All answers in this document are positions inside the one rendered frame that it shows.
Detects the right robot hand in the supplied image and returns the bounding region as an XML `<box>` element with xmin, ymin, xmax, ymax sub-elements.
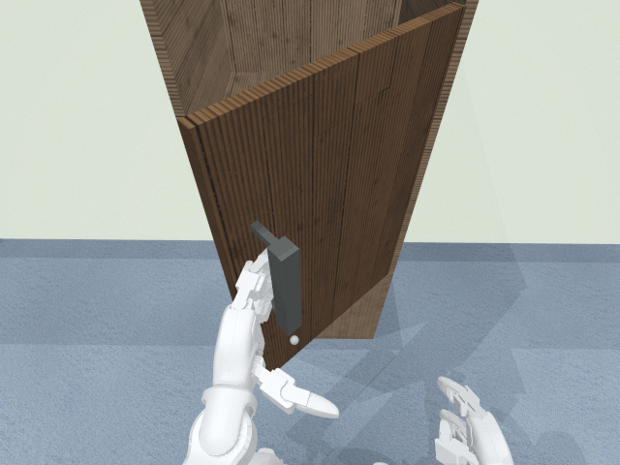
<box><xmin>435</xmin><ymin>376</ymin><xmax>513</xmax><ymax>465</ymax></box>

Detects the robot left forearm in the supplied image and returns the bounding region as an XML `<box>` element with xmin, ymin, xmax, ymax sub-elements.
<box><xmin>182</xmin><ymin>385</ymin><xmax>258</xmax><ymax>465</ymax></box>

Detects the cupboard door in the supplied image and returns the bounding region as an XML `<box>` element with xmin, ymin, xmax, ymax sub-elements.
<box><xmin>177</xmin><ymin>2</ymin><xmax>466</xmax><ymax>372</ymax></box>

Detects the left robot hand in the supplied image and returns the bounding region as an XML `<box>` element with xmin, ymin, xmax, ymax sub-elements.
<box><xmin>212</xmin><ymin>248</ymin><xmax>339</xmax><ymax>419</ymax></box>

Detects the handle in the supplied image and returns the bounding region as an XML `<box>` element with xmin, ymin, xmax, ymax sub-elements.
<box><xmin>250</xmin><ymin>220</ymin><xmax>301</xmax><ymax>336</ymax></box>

